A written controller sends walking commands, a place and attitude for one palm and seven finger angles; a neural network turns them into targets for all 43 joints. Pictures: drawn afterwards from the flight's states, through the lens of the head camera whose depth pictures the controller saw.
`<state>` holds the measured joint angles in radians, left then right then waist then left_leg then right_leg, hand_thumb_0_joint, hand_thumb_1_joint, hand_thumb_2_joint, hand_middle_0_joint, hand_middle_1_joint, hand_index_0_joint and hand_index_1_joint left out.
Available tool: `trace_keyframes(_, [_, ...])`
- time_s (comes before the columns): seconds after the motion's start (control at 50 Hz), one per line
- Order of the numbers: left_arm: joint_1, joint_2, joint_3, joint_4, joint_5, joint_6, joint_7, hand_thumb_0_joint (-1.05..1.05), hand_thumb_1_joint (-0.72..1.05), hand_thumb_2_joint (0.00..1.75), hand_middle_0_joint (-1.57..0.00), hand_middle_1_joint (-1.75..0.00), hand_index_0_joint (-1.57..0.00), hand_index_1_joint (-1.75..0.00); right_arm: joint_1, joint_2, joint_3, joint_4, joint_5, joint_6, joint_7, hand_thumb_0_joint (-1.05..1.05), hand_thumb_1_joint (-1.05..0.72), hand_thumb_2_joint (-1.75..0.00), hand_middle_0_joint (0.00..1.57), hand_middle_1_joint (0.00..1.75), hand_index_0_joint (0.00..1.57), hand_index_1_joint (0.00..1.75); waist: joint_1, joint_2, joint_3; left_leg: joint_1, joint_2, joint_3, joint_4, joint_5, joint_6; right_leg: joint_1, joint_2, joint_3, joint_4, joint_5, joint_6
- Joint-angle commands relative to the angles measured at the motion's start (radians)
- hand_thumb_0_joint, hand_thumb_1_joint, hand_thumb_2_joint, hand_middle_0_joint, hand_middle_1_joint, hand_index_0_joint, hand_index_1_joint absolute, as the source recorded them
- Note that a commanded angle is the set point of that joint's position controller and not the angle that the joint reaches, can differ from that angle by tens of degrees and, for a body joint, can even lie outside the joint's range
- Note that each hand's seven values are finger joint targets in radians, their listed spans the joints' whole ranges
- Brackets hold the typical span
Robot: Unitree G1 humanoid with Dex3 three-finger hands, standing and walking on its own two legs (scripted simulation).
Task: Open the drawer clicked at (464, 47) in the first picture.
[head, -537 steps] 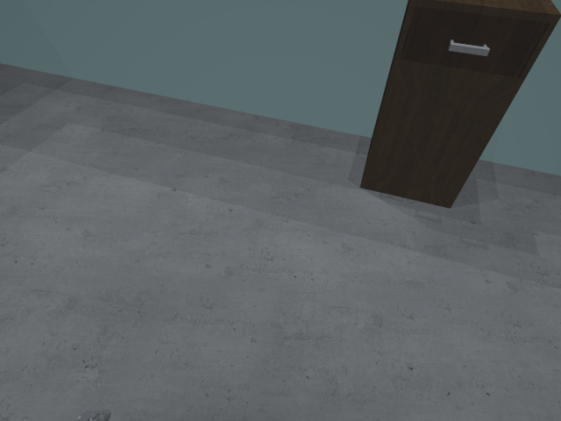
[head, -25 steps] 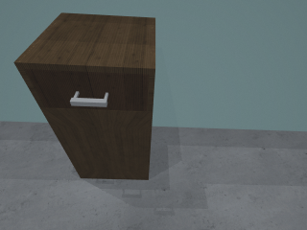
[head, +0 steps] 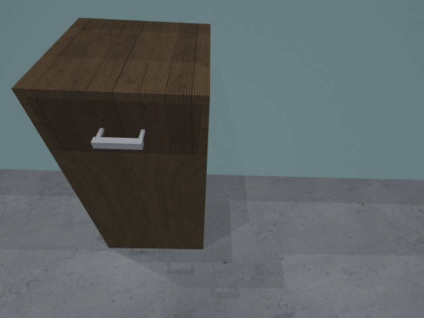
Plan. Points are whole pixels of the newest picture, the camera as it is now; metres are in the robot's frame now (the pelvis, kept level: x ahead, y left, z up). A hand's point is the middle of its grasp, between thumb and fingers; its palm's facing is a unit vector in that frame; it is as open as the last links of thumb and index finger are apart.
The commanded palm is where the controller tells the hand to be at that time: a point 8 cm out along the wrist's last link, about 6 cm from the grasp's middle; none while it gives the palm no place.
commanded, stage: shuffle to correct the standing spot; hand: left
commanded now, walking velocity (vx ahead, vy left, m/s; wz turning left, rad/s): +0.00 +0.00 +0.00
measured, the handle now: (120, 137) +0.53 +0.28 +0.01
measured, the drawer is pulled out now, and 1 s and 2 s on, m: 0.00 0.00 0.00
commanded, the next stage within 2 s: come to a stop and stand still in 0.26 s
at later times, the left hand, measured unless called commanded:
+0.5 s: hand out of the picture -0.01 +0.22 -0.20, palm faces +0.04 -0.98 -0.18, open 7.4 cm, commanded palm none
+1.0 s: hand out of the picture +0.10 +0.23 -0.17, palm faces -0.06 -0.98 -0.21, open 7.3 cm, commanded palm none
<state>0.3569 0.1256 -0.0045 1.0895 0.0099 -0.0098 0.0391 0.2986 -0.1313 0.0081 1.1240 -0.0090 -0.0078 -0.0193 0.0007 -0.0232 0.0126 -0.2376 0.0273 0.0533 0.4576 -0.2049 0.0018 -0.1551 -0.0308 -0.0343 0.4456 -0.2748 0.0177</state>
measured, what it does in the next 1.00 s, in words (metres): steps on the spot: right foot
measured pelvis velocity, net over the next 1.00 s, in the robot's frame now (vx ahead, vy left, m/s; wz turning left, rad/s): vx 0.02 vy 0.06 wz -0.06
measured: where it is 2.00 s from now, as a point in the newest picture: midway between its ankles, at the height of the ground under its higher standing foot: outside the picture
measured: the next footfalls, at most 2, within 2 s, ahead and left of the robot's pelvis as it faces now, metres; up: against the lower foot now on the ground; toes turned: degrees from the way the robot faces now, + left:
right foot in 0.90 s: +0.03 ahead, -0.06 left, +0.00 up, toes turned -5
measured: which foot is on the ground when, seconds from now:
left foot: down 0.00-1.00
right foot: down 0.00-0.50, up 0.52-0.88, down 0.90-1.00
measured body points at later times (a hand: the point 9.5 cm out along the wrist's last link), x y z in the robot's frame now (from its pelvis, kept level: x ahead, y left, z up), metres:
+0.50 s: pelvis +0.01 +0.04 -0.01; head +0.03 +0.07 +0.43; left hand -0.01 +0.27 -0.18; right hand +0.05 -0.20 -0.15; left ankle +0.03 +0.12 -0.74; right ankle -0.02 -0.13 -0.74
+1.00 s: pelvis +0.02 +0.06 -0.01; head +0.04 +0.06 +0.44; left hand +0.10 +0.28 -0.16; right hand +0.02 -0.17 -0.17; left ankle +0.03 +0.12 -0.74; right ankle -0.01 -0.05 -0.74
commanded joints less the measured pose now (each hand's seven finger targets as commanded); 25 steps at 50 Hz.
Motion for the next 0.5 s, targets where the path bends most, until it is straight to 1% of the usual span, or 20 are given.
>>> trace_keyframes(0.0, [0.101, 0.078, 0.012, -0.021, 0.004, -0.015, 0.004, 0.0, 0.9, 0.9, -0.2, -0.3, -0.2, -0.3, 0.052, -0.091, -0.015, -0.025, 0.001, -0.014, -0.006, 0.0, -0.9, -0.9, 0.2, 0.3, 0.2, 0.3, 0.006, 0.006, 0.071, 0.006, 0.07, -0.081, -0.092, 0.051, 0.026, -0.071, -0.065, 0.069, -0.101, 0.087, -0.04])
trace_keyframes(0.02, [0.099, 0.077, 0.013, -0.021, 0.004, -0.015, 0.004, 0.0, 0.9, 0.9, -0.2, -0.3, -0.2, -0.3, 0.05, -0.092, -0.016, -0.025, 0.0, -0.014, -0.006, 0.0, -0.9, -0.9, 0.2, 0.3, 0.2, 0.3, 0.006, 0.015, 0.07, 0.007, 0.07, -0.079, -0.091, 0.048, 0.025, -0.072, -0.063, 0.069, -0.103, 0.083, -0.04])
trace_keyframes(0.04, [0.1, 0.077, 0.013, -0.022, 0.005, -0.014, 0.005, 0.0, 0.9, 0.9, -0.2, -0.3, -0.2, -0.3, 0.055, -0.091, -0.016, -0.024, 0.001, -0.013, -0.007, 0.0, -0.9, -0.9, 0.2, 0.3, 0.2, 0.3, 0.005, 0.007, 0.074, 0.005, 0.071, -0.082, -0.093, 0.043, 0.025, -0.071, -0.062, 0.067, -0.105, 0.077, -0.04])
trace_keyframes(0.08, [0.103, 0.077, 0.014, -0.024, 0.004, -0.015, 0.004, 0.0, 0.9, 0.9, -0.2, -0.3, -0.2, -0.3, 0.053, -0.092, -0.015, -0.024, 0.0, -0.015, -0.007, 0.0, -0.9, -0.9, 0.2, 0.3, 0.2, 0.3, 0.006, 0.02, 0.063, 0.013, 0.072, -0.079, -0.09, 0.063, 0.026, -0.066, -0.063, 0.065, -0.101, 0.098, -0.039])
trace_keyframes(0.14, [0.096, 0.101, 0.027, -0.031, 0.007, -0.012, 0.007, 0.0, 0.9, 0.9, -0.2, -0.3, -0.2, -0.3, 0.048, -0.101, -0.019, -0.034, 0.001, -0.006, -0.003, 0.0, -0.9, -0.9, 0.2, 0.3, 0.2, 0.3, 0.014, 0.018, 0.074, -0.025, 0.052, -0.067, -0.056, 0.047, 0.023, -0.052, -0.084, 0.075, -0.091, 0.063, -0.052])
trace_keyframes(0.18, [0.1, 0.121, 0.04, -0.041, 0.007, -0.009, 0.007, 0.0, 0.9, 0.9, -0.2, -0.3, -0.2, -0.3, 0.032, -0.102, -0.022, -0.052, -0.001, 0.001, 0.001, 0.0, -0.9, -0.9, 0.2, 0.3, 0.2, 0.3, 0.021, -0.012, 0.078, -0.062, 0.032, -0.051, -0.022, 0.011, 0.02, -0.054, -0.113, 0.107, -0.1, 0.015, -0.066])
trace_keyframes(0.2, [0.098, 0.132, 0.046, -0.045, 0.007, -0.007, 0.007, 0.0, 0.9, 0.9, -0.2, -0.3, -0.2, -0.3, 0.025, -0.102, -0.024, -0.063, -0.002, 0.004, 0.002, 0.0, -0.9, -0.9, 0.2, 0.3, 0.2, 0.3, 0.023, -0.025, 0.083, -0.082, 0.02, -0.039, 0.003, 0.001, 0.016, -0.051, -0.135, 0.128, -0.109, 0.013, -0.077])
trace_keyframes(0.24, [0.098, 0.156, 0.059, -0.053, 0.009, -0.004, 0.009, 0.0, 0.9, 0.9, -0.2, -0.3, -0.2, -0.3, 0.019, -0.097, -0.028, -0.081, -0.003, 0.013, 0.005, 0.0, -0.9, -0.9, 0.2, 0.3, 0.2, 0.3, 0.024, -0.086, 0.089, -0.118, -0.002, -0.012, 0.064, -0.046, 0.007, -0.047, -0.192, 0.182, -0.138, 0.012, -0.104])
trace_keyframes(0.26, [0.09, 0.164, 0.066, -0.059, 0.009, -0.003, 0.01, 0.0, 0.9, 0.9, -0.2, -0.3, -0.2, -0.3, 0.018, -0.093, -0.032, -0.089, -0.004, 0.014, 0.007, 0.0, -0.9, -0.9, 0.2, 0.3, 0.2, 0.3, 0.024, -0.107, 0.089, -0.129, -0.006, -0.003, 0.093, -0.051, 0.005, -0.047, -0.222, 0.2, -0.143, 0.041, -0.117])
trace_keyframes(0.28, [0.083, 0.172, 0.07, -0.066, 0.01, -0.001, 0.011, 0.0, 0.9, 0.9, -0.2, -0.3, -0.2, -0.3, 0.015, -0.096, -0.034, -0.096, -0.005, 0.016, 0.007, 0.0, -0.9, -0.9, 0.2, 0.3, 0.2, 0.3, 0.023, -0.113, 0.096, -0.12, -0.003, 0.003, 0.109, -0.054, 0.004, -0.064, -0.243, 0.206, -0.139, 0.072, -0.128])
trace_keyframes(0.3, [0.069, 0.177, 0.075, -0.075, 0.013, 0.001, 0.013, 0.0, 0.9, 0.9, -0.2, -0.3, -0.2, -0.3, 0.024, -0.092, -0.037, -0.102, -0.004, 0.017, 0.008, 0.0, -0.9, -0.9, 0.2, 0.3, 0.2, 0.3, 0.017, -0.125, 0.093, -0.108, -0.004, 0.001, 0.103, -0.051, 0.004, -0.077, -0.246, 0.196, -0.125, 0.085, -0.13])
trace_keyframes(0.32, [0.059, 0.176, 0.078, -0.081, 0.014, 0.002, 0.013, 0.0, 0.9, 0.9, -0.2, -0.3, -0.2, -0.3, 0.032, -0.094, -0.038, -0.105, -0.004, 0.015, 0.009, 0.0, -0.9, -0.9, 0.2, 0.3, 0.2, 0.3, 0.013, -0.118, 0.083, -0.087, -0.003, 0.0, 0.076, -0.035, 0.006, -0.081, -0.238, 0.181, -0.1, 0.103, -0.127])
trace_keyframes(0.34, [0.052, 0.17, 0.078, -0.09, 0.015, 0.007, 0.013, 0.0, 0.9, 0.9, -0.2, -0.3, -0.2, -0.3, 0.039, -0.105, -0.039, -0.108, -0.004, 0.014, 0.009, 0.0, -0.9, -0.9, 0.2, 0.3, 0.2, 0.3, 0.006, -0.063, 0.09, -0.052, 0.005, -0.007, 0.055, 0.001, 0.01, -0.112, -0.215, 0.155, -0.069, 0.092, -0.116])
trace_keyframes(0.36, [0.039, 0.156, 0.076, -0.094, 0.016, 0.011, 0.011, 0.0, 0.9, 0.9, -0.2, -0.3, -0.2, -0.3, 0.059, -0.106, -0.039, -0.104, -0.004, 0.009, 0.01, 0.0, -0.9, -0.9, 0.2, 0.3, 0.2, 0.3, -0.004, -0.006, 0.083, -0.014, 0.026, -0.046, 0.01, 0.061, 0.024, -0.137, -0.159, 0.097, -0.015, 0.053, -0.093])
trace_keyframes(0.38, [0.127, 0.151, 0.046, -0.042, 0.018, -0.022, 0.038, 0.0, 0.9, 0.9, -0.2, -0.3, -0.2, -0.3, -0.116, -0.127, -0.027, -0.192, -0.006, -0.005, 0.008, 0.0, -0.9, -0.9, 0.2, 0.3, 0.2, 0.3, 0.058, 0.063, 0.157, -0.074, 0.03, -0.061, 0.211, 0.038, 0.001, -0.167, -0.158, 0.193, -0.064, 0.374, -0.075])
trace_keyframes(0.4, [0.052, 0.225, 0.052, -0.098, 0.02, -0.03, 0.027, 0.0, 0.9, 0.9, -0.2, -0.3, -0.2, -0.3, -0.027, -0.087, -0.036, -0.218, -0.001, 0.008, 0.015, 0.0, -0.9, -0.9, 0.2, 0.3, 0.2, 0.3, -0.02, -0.027, 0.084, -0.085, 0.004, -0.029, 0.187, -0.156, 0.005, -0.173, -0.225, 0.213, -0.099, 0.085, -0.108])
trace_keyframes(0.42, [-0.021, 0.216, 0.052, -0.119, 0.022, -0.026, 0.022, 0.0, 0.9, 0.9, -0.2, -0.3, -0.2, -0.3, 0.027, -0.103, -0.033, -0.215, -0.005, 0.01, 0.019, 0.0, -0.9, -0.9, 0.2, 0.3, 0.2, 0.3, -0.048, -0.042, 0.054, -0.033, 0.012, -0.038, 0.116, -0.127, 0.01, -0.195, -0.188, 0.155, -0.059, -0.077, -0.112])
trace_keyframes(0.44, [-0.031, 0.19, 0.049, -0.135, 0.024, -0.015, 0.02, 0.0, 0.9, 0.9, -0.2, -0.3, -0.2, -0.3, 0.077, -0.134, -0.037, -0.207, -0.011, 0.002, 0.025, 0.0, -0.9, -0.9, 0.2, 0.3, 0.2, 0.3, -0.057, 0.101, 0.017, 0.004, 0.055, -0.097, 0.029, -0.052, 0.029, -0.183, -0.089, 0.054, 0.08, -0.116, -0.082])
trace_keyframes(0.46, [0.009, 0.15, 0.037, -0.122, 0.017, -0.005, 0.015, 0.0, 0.9, 0.9, -0.2, -0.3, -0.2, -0.3, 0.091, -0.186, -0.041, -0.199, -0.014, -0.01, 0.022, 0.0, -0.9, -0.9, 0.2, 0.3, 0.2, 0.3, -0.043, 0.273, -0.018, 0.019, 0.135, -0.261, -0.071, 0.007, 0.072, -0.192, 0.008, -0.033, 0.229, -0.206, -0.045])
trace_keyframes(0.48, [0.051, 0.125, 0.024, -0.113, 0.013, -0.002, 0.012, 0.0, 0.9, 0.9, -0.2, -0.3, -0.2, -0.3, 0.087, -0.209, -0.044, -0.205, -0.013, -0.013, 0.008, 0.0, -0.9, -0.9, 0.2, 0.3, 0.2, 0.3, -0.025, 0.346, -0.024, 0.066, 0.191, -0.368, -0.155, 0.064, 0.107, -0.249, 0.047, -0.028, 0.323, -0.298, -0.038])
